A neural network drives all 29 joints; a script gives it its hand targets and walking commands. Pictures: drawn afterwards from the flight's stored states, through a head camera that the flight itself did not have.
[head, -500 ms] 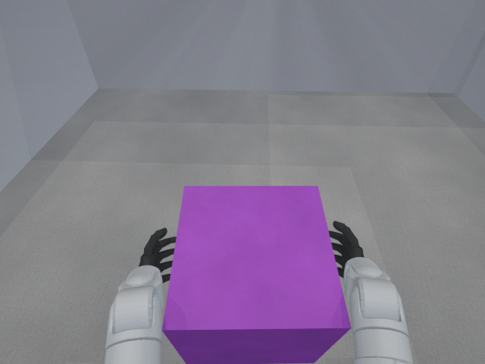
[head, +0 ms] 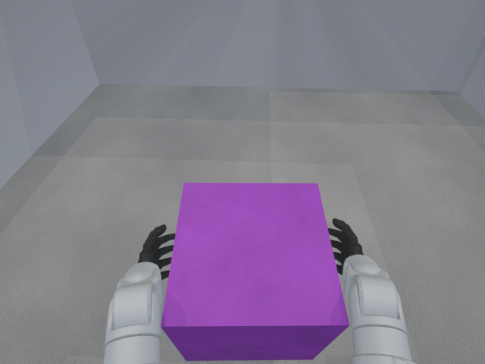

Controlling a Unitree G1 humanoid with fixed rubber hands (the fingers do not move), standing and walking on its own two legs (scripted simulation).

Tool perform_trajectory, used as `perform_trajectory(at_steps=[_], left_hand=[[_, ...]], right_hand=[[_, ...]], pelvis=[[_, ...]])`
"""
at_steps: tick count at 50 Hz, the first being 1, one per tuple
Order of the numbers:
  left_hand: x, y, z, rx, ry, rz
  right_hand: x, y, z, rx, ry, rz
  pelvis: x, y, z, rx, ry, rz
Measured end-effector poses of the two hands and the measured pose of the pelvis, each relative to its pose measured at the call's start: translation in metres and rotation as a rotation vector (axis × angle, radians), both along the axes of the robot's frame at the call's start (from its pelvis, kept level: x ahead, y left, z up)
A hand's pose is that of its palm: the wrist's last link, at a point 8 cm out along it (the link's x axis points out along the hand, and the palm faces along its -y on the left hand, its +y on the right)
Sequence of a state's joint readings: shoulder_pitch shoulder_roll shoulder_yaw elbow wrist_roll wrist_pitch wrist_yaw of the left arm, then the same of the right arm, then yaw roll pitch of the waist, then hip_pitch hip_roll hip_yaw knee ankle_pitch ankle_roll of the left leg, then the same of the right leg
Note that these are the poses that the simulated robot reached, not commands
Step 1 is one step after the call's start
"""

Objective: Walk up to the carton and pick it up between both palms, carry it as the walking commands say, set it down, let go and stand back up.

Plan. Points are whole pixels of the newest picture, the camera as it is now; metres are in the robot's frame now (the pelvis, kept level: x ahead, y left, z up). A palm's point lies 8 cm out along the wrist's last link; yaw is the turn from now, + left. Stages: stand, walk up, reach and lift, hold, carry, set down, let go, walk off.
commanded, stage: hold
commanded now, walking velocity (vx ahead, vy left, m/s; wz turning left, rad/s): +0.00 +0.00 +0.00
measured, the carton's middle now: (250, 274) +0.30 +0.00 -0.02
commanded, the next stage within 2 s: carry in 0.40 s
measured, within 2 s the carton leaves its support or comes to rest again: neither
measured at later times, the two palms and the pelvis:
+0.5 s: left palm (150, 266) +0.28 +0.16 +0.05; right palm (350, 260) +0.28 -0.17 +0.05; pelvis +0.00 +0.00 -0.01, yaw +0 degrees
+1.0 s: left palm (131, 347) +0.15 +0.16 +0.06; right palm (385, 339) +0.15 -0.17 +0.06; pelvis -0.10 -0.01 -0.02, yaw -1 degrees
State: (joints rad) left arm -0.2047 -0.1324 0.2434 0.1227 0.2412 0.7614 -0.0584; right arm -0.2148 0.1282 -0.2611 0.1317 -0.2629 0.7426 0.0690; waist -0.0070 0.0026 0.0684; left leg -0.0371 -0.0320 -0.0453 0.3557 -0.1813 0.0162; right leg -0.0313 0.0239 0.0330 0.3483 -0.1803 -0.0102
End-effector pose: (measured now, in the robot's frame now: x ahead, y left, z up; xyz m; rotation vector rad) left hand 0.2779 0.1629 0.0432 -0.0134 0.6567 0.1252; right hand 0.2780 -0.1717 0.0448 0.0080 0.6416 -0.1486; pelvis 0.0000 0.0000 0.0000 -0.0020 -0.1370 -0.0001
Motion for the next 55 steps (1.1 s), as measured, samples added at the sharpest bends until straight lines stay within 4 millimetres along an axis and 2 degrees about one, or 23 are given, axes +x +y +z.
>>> perform_trajectory(at_steps=[19,26,31,36,45,49,55], left_hand=[[0.000,0.001,0.000,0.001,0.000,-0.002],[0.004,0.000,0.004,-0.002,-0.036,-0.006],[-0.006,-0.001,0.008,-0.003,-0.049,0.004],[-0.033,0.000,0.007,-0.020,-0.020,0.025],[-0.098,0.009,0.009,-0.056,0.039,0.061],[-0.120,0.000,0.019,-0.056,0.047,0.058],[-0.150,-0.027,0.023,-0.059,0.051,0.045]], right_hand=[[-0.001,0.001,-0.001,-0.006,0.002,0.000],[0.003,0.000,0.004,-0.002,-0.034,-0.003],[-0.004,-0.001,0.009,0.004,-0.048,0.000],[-0.029,0.001,0.009,0.024,-0.019,-0.008],[-0.094,0.010,0.010,0.068,0.039,-0.042],[-0.120,0.001,0.014,0.079,0.048,-0.057],[-0.159,-0.026,0.016,0.087,0.051,-0.079]], pelvis=[[0.000,0.002,0.000,0.000,-0.001,-0.002],[-0.003,-0.001,-0.011,0.007,0.115,0.004],[-0.016,-0.003,-0.021,0.004,0.153,0.011],[-0.035,-0.003,-0.027,0.000,0.172,0.015],[-0.078,0.001,-0.029,-0.002,0.174,-0.012],[-0.099,-0.007,-0.024,-0.017,0.187,-0.026],[-0.133,-0.021,-0.021,0.005,0.180,-0.010]])
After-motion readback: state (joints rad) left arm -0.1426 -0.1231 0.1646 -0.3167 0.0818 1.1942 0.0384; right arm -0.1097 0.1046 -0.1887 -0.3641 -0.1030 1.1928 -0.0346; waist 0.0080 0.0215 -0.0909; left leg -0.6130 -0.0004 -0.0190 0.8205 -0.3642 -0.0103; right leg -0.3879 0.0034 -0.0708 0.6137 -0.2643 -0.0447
